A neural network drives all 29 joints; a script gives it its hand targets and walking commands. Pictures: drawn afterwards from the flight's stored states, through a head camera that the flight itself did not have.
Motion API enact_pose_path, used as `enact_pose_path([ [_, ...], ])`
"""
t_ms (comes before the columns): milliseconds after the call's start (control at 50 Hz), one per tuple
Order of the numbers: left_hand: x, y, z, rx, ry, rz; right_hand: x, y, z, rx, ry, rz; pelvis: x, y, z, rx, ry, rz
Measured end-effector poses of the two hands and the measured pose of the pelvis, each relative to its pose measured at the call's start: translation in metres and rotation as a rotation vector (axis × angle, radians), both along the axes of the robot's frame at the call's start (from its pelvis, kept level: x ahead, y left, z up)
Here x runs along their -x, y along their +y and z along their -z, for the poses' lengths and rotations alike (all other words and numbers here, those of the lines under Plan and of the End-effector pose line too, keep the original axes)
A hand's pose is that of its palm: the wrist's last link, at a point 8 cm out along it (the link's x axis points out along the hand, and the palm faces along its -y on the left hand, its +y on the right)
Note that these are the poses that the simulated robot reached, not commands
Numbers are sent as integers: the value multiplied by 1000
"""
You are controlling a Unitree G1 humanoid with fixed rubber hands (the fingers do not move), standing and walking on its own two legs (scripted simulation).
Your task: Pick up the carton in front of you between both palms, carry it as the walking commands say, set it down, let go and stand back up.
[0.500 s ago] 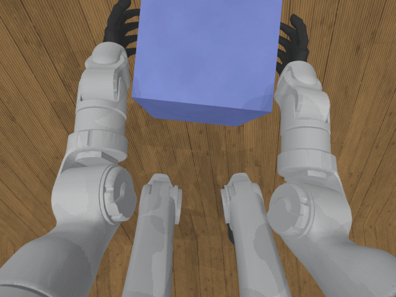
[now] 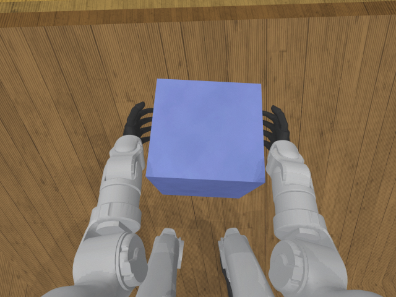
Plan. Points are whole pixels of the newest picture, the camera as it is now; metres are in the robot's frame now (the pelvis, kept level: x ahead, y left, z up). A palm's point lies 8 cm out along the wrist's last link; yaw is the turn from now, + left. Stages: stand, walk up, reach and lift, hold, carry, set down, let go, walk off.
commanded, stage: reach and lift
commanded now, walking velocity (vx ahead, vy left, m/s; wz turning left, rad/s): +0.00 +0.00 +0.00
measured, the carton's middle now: (204, 147) +0.43 +0.00 -0.11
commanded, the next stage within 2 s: hold in 1.70 s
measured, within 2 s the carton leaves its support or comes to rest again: neither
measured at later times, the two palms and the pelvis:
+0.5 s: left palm (108, 134) +0.36 +0.15 +0.11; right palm (317, 133) +0.36 -0.15 +0.11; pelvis +0.05 -0.01 +0.12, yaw +0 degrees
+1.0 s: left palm (91, 136) +0.34 +0.15 +0.16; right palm (342, 130) +0.34 -0.15 +0.17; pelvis +0.04 -0.01 +0.14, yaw +1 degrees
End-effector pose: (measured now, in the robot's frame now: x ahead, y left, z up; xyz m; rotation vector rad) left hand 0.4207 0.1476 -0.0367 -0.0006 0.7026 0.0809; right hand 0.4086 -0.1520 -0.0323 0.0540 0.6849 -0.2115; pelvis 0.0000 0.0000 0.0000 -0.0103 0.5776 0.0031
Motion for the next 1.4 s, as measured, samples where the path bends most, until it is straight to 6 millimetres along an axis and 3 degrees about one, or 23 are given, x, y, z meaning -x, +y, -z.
enact_pose_path([
  [420, 48, 0, -124, -5, -5, -35, 37, -1, -124, 5, -4, -42, -45, -5, -106, -11, -311, -2],
  [680, 75, -3, -191, -28, -32, -44, 56, -3, -190, 35, -31, -91, -60, -7, -140, -13, -545, -4],
  [1020, 83, -1, -201, -29, -11, -46, 64, -2, -200, 37, -9, -95, -42, -7, -140, -14, -633, -6],
  [1400, 76, -1, -210, -48, -10, -29, 58, -2, -209, 56, -7, -108, -57, -5, -146, -13, -642, -2],
])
